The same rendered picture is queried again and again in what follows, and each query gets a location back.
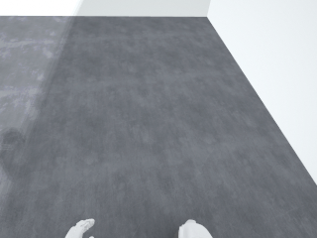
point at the left robot hand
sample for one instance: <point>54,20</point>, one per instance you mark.
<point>80,227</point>

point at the right robot thigh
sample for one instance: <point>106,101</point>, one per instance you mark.
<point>193,230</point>

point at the robot right shin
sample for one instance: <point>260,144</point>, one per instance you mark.
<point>190,221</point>

